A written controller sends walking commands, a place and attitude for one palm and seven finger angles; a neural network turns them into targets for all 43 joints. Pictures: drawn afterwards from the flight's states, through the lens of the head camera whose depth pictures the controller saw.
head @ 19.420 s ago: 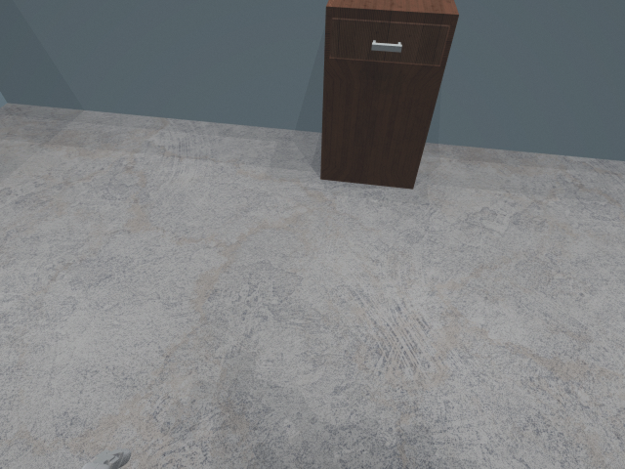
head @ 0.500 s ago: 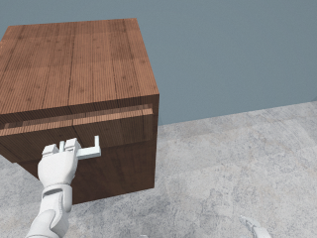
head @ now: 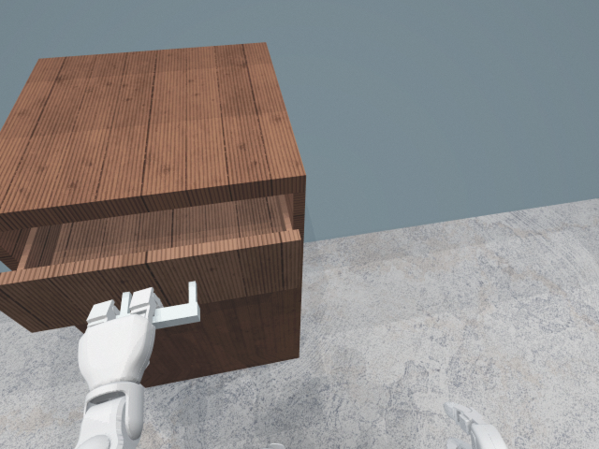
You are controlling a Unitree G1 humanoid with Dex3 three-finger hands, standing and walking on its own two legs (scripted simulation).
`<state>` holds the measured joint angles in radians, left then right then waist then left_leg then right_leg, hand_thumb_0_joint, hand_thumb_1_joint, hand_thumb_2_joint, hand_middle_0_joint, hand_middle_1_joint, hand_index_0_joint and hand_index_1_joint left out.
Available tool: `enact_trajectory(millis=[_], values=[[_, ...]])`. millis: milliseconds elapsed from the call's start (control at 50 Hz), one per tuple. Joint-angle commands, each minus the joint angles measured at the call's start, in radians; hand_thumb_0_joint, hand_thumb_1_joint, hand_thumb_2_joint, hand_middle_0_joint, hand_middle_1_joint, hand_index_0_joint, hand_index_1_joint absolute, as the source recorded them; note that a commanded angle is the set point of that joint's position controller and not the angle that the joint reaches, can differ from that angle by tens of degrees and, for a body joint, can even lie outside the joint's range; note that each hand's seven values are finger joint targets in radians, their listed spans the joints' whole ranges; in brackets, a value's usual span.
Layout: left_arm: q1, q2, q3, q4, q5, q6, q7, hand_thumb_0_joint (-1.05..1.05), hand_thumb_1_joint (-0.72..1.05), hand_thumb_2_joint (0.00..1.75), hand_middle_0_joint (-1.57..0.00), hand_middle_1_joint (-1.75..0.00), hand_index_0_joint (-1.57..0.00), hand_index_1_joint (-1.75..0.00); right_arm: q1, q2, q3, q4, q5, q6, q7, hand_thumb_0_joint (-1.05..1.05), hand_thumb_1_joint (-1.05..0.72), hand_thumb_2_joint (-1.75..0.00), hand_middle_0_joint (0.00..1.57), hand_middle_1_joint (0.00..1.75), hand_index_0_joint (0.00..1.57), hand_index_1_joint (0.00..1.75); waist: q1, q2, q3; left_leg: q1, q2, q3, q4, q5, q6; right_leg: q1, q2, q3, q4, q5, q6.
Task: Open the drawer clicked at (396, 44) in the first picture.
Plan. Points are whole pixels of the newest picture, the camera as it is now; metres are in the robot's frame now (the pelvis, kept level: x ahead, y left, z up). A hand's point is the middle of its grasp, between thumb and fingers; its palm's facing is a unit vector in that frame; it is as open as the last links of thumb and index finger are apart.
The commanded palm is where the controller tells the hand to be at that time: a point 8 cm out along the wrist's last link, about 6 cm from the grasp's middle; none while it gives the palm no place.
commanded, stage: pull the drawer open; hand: left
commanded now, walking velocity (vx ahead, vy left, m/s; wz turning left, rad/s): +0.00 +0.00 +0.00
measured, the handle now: (159, 305) +0.32 +0.23 -0.02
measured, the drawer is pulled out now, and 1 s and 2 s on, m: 0.09 0.20 0.23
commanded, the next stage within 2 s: open the thumb to release the handle in 1.20 s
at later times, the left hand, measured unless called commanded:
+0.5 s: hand (135, 395) +0.20 +0.23 -0.04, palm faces -0.05 -0.12 -0.99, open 5.9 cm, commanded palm +0.16 +0.22 +0.02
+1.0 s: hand out of the picture +0.14 +0.22 -0.04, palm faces -0.07 -0.15 -0.99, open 6.1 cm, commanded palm +0.09 +0.21 +0.02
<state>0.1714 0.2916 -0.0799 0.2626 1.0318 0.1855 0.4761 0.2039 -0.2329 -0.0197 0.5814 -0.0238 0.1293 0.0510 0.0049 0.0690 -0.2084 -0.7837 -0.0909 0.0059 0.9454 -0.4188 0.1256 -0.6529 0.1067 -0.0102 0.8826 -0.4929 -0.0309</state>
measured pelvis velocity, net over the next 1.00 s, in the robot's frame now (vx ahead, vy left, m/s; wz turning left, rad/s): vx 0.01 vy -0.03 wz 0.01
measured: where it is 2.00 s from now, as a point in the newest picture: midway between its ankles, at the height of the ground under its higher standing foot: outside the picture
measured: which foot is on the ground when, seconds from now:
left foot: down 0.00-1.00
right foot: down 0.00-1.00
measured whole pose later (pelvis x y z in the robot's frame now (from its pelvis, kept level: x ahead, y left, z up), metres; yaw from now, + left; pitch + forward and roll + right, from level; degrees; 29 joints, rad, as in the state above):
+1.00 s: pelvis +0.01 -0.03 -0.02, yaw +1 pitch +16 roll -2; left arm 0.67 0.29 -0.05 -0.09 1.05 0.03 0.52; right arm 0.12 -0.23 0.01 0.49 -0.04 0.12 0.08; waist 0.08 0.06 -0.23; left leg -0.84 -0.09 0.00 1.05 -0.49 0.10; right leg -0.72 0.11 -0.03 1.00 -0.57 -0.07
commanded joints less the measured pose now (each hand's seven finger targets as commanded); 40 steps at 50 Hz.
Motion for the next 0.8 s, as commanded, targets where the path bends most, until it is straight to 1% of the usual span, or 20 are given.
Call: enact_trajectory(millis=[0, 20, 60, 100, 140, 160, 200, 240, 280, 340, 360, 400, 520, 540, 580, 640, 660, 680, 740, 780], values=[[-0.037, 0.100, 0.024, -0.221, 0.038, -0.014, 0.065, 0.00, 0.90, 0.90, -0.40, -1.35, -0.40, -1.35, -0.103, -0.140, -0.049, -0.152, 0.004, -0.044, -0.008, 0.00, -0.90, -0.90, 0.20, 0.30, 0.20, 0.30, 0.034, 0.048, -0.184, 0.453, 0.135, -0.240, -0.167, 0.380, -0.143, -0.155, -0.017, -0.042, -0.068, 0.141, -0.025], [-0.028, 0.083, 0.007, -0.219, 0.036, -0.011, 0.066, 0.00, 0.90, 0.90, -0.40, -1.35, -0.40, -1.35, -0.103, -0.137, -0.047, -0.152, 0.004, -0.046, -0.008, 0.00, -0.90, -0.90, 0.20, 0.30, 0.20, 0.30, 0.033, 0.045, -0.183, 0.450, 0.132, -0.237, -0.169, 0.374, -0.140, -0.152, -0.017, -0.043, -0.070, 0.141, -0.025], [-0.032, 0.110, 0.030, -0.232, 0.033, -0.011, 0.067, 0.00, 0.90, 0.90, -0.40, -1.35, -0.40, -1.35, -0.108, -0.140, -0.047, -0.153, 0.004, -0.047, -0.014, 0.00, -0.90, -0.90, 0.20, 0.30, 0.20, 0.30, 0.035, 0.037, -0.194, 0.434, 0.125, -0.223, -0.167, 0.361, -0.136, -0.125, -0.017, -0.038, -0.076, 0.147, -0.030], [-0.011, 0.106, 0.028, -0.215, 0.035, -0.012, 0.067, 0.00, 0.90, 0.90, -0.40, -1.35, -0.40, -1.35, -0.112, -0.134, -0.045, -0.152, 0.007, -0.048, -0.018, 0.00, -0.90, -0.90, 0.20, 0.30, 0.20, 0.30, 0.035, 0.007, -0.176, 0.407, 0.118, -0.207, -0.166, 0.329, -0.126, -0.110, -0.017, -0.037, -0.081, 0.148, -0.030], [0.023, 0.079, -0.002, -0.232, 0.031, -0.017, 0.063, 0.00, 0.90, 0.90, -0.40, -1.35, -0.40, -1.35, -0.124, -0.130, -0.043, -0.161, 0.007, -0.050, -0.020, 0.00, -0.90, -0.90, 0.20, 0.30, 0.20, 0.30, 0.034, 0.008, -0.168, 0.391, 0.107, -0.186, -0.160, 0.326, -0.113, -0.089, -0.020, -0.031, -0.092, 0.161, -0.031], [0.024, 0.101, 0.020, -0.233, 0.028, -0.018, 0.062, 0.00, 0.90, 0.90, -0.40, -1.35, -0.40, -1.35, -0.124, -0.132, -0.040, -0.159, 0.008, -0.050, -0.022, 0.00, -0.90, -0.90, 0.20, 0.30, 0.20, 0.30, 0.036, 0.008, -0.169, 0.381, 0.105, -0.184, -0.162, 0.335, -0.115, -0.075, -0.019, -0.029, -0.092, 0.169, -0.035], [0.048, 0.082, -0.001, -0.232, 0.033, -0.021, 0.060, 0.00, 0.90, 0.90, -0.40, -1.35, -0.40, -1.35, -0.132, -0.128, -0.040, -0.162, 0.008, -0.052, -0.023, 0.00, -0.90, -0.90, 0.20, 0.30, 0.20, 0.30, 0.033, 0.007, -0.142, 0.378, 0.106, -0.181, -0.159, 0.327, -0.110, -0.085, -0.021, -0.029, -0.096, 0.166, -0.033], [0.083, 0.069, -0.013, -0.259, 0.033, -0.030, 0.058, 0.00, 0.90, 0.90, -0.40, -1.35, -0.40, -1.35, -0.136, -0.124, -0.040, -0.169, 0.007, -0.053, -0.021, 0.00, -0.90, -0.90, 0.20, 0.30, 0.20, 0.30, 0.038, 0.004, -0.162, 0.383, 0.101, -0.169, -0.150, 0.343, -0.101, -0.067, -0.023, -0.024, -0.099, 0.184, -0.033], [0.124, 0.092, 0.013, -0.265, 0.026, -0.035, 0.056, 0.00, 0.90, 0.90, -0.40, -1.35, -0.40, -1.35, -0.145, -0.125, -0.035, -0.169, 0.008, -0.055, -0.022, 0.00, -0.90, -0.90, 0.20, 0.30, 0.20, 0.30, 0.044, 0.007, -0.173, 0.371, 0.093, -0.151, -0.143, 0.359, -0.095, -0.040, -0.025, -0.018, -0.101, 0.216, -0.034], [0.199, 0.091, 0.022, -0.251, 0.018, -0.048, 0.051, 0.00, 0.90, 0.90, -0.40, -1.35, -0.40, -1.35, -0.154, -0.122, -0.032, -0.179, 0.009, -0.055, -0.023, 0.00, -0.90, -0.90, 0.20, 0.30, 0.20, 0.30, 0.046, -0.035, -0.119, 0.303, 0.076, -0.123, -0.135, 0.322, -0.083, -0.013, -0.025, -0.010, -0.105, 0.250, -0.034], [0.194, 0.113, 0.047, -0.273, 0.017, -0.057, 0.052, 0.00, 0.90, 0.90, -0.40, -1.35, -0.40, -1.35, -0.161, -0.124, -0.031, -0.179, 0.009, -0.055, -0.024, 0.00, -0.90, -0.90, 0.20, 0.30, 0.20, 0.30, 0.050, -0.021, -0.140, 0.308, 0.078, -0.124, -0.132, 0.352, -0.084, 0.001, -0.028, -0.003, -0.102, 0.276, -0.038], [0.250, 0.098, 0.034, -0.304, 0.024, -0.069, 0.058, 0.00, 0.90, 0.90, -0.40, -1.35, -0.40, -1.35, -0.164, -0.119, -0.032, -0.187, 0.005, -0.057, -0.018, 0.00, -0.90, -0.90, 0.20, 0.30, 0.20, 0.30, 0.059, 0.009, -0.154, 0.336, 0.079, -0.121, -0.115, 0.396, -0.081, -0.009, -0.030, -0.002, -0.090, 0.301, -0.035], [0.406, 0.082, 0.028, -0.383, 0.016, -0.099, 0.063, 0.00, 0.90, 0.90, -0.40, -1.35, -0.40, -1.35, -0.169, -0.121, -0.032, -0.202, 0.000, -0.056, 0.005, 0.00, -0.90, -0.90, 0.20, 0.30, 0.20, 0.30, 0.067, -0.021, -0.189, 0.348, 0.084, -0.126, -0.072, 0.514, -0.079, -0.016, -0.035, -0.002, -0.056, 0.386, -0.027], [0.427, 0.060, 0.005, -0.394, 0.013, -0.102, 0.061, 0.00, 0.90, 0.90, -0.40, -1.35, -0.40, -1.35, -0.168, -0.121, -0.034, -0.210, 0.000, -0.056, 0.007, 0.00, -0.90, -0.90, 0.20, 0.30, 0.20, 0.30, 0.061, -0.023, -0.167, 0.336, 0.080, -0.119, -0.067, 0.506, -0.074, -0.017, -0.037, -0.003, -0.058, 0.393, -0.026], [0.450, 0.086, 0.037, -0.417, 0.018, -0.114, 0.068, 0.00, 0.90, 0.90, -0.40, -1.35, -0.40, -1.35, -0.174, -0.123, -0.031, -0.214, -0.003, -0.054, 0.011, 0.00, -0.90, -0.90, 0.20, 0.30, 0.20, 0.30, 0.071, -0.031, -0.178, 0.329, 0.081, -0.124, -0.058, 0.509, -0.074, -0.024, -0.038, 0.001, -0.043, 0.401, -0.026], [0.488, 0.063, 0.016, -0.436, 0.017, -0.124, 0.072, 0.00, 0.90, 0.90, -0.40, -1.35, -0.40, -1.35, -0.173, -0.123, -0.034, -0.224, -0.003, -0.051, 0.017, 0.00, -0.90, -0.90, 0.20, 0.30, 0.20, 0.30, 0.061, -0.050, -0.163, 0.308, 0.080, -0.122, -0.047, 0.484, -0.069, -0.040, -0.039, -0.005, -0.040, 0.390, -0.023], [0.485, 0.093, 0.050, -0.452, 0.015, -0.131, 0.076, 0.00, 0.90, 0.90, -0.40, -1.35, -0.40, -1.35, -0.171, -0.124, -0.032, -0.226, -0.005, -0.052, 0.013, 0.00, -0.90, -0.90, 0.20, 0.30, 0.20, 0.30, 0.063, -0.052, -0.167, 0.299, 0.079, -0.121, -0.043, 0.491, -0.070, -0.031, -0.039, -0.003, -0.034, 0.406, -0.027], [0.523, 0.106, 0.069, -0.458, 0.021, -0.139, 0.082, 0.00, 0.90, 0.90, -0.40, -1.35, -0.40, -1.35, -0.176, -0.123, -0.029, -0.229, -0.007, -0.053, 0.015, 0.00, -0.90, -0.90, 0.20, 0.30, 0.20, 0.30, 0.083, -0.041, -0.195, 0.302, 0.073, -0.110, -0.035, 0.493, -0.070, -0.020, -0.041, 0.007, -0.026, 0.425, -0.026], [0.580, 0.090, 0.054, -0.473, 0.023, -0.151, 0.086, 0.00, 0.90, 0.90, -0.40, -1.35, -0.40, -1.35, -0.177, -0.121, -0.028, -0.236, -0.006, -0.052, 0.021, 0.00, -0.90, -0.90, 0.20, 0.30, 0.20, 0.30, 0.080, -0.024, -0.169, 0.301, 0.077, -0.121, -0.025, 0.496, -0.075, -0.056, -0.040, -0.002, -0.014, 0.396, -0.027], [0.576, 0.107, 0.068, -0.501, 0.026, -0.158, 0.090, 0.00, 0.90, 0.90, -0.40, -1.35, -0.40, -1.35, -0.181, -0.123, -0.027, -0.240, -0.009, -0.051, 0.023, 0.00, -0.90, -0.90, 0.20, 0.30, 0.20, 0.30, 0.083, -0.016, -0.191, 0.315, 0.079, -0.125, -0.017, 0.506, -0.077, -0.072, -0.043, 0.000, -0.008, 0.389, -0.027]])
